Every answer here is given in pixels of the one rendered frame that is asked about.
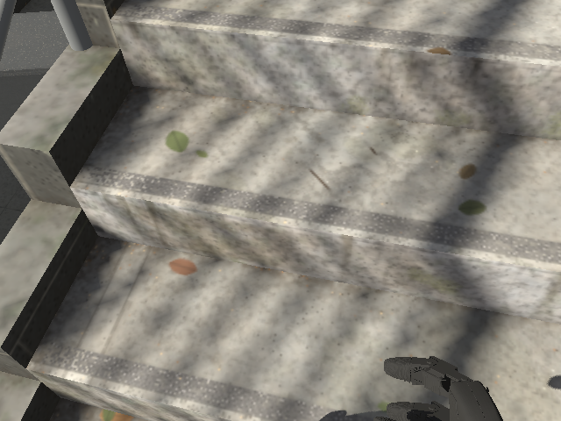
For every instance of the robot right hand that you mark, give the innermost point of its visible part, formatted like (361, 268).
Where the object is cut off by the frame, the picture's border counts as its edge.
(469, 400)

